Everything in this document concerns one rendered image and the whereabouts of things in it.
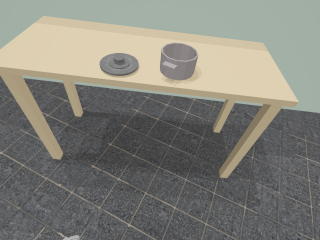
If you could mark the knob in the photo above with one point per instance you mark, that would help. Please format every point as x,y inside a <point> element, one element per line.
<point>119,58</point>

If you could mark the table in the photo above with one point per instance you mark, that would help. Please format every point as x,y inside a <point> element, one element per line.
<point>71,50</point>

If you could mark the lid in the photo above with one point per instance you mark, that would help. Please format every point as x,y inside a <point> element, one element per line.
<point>129,66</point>

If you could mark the pot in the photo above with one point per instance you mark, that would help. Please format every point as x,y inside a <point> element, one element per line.
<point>178,61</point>

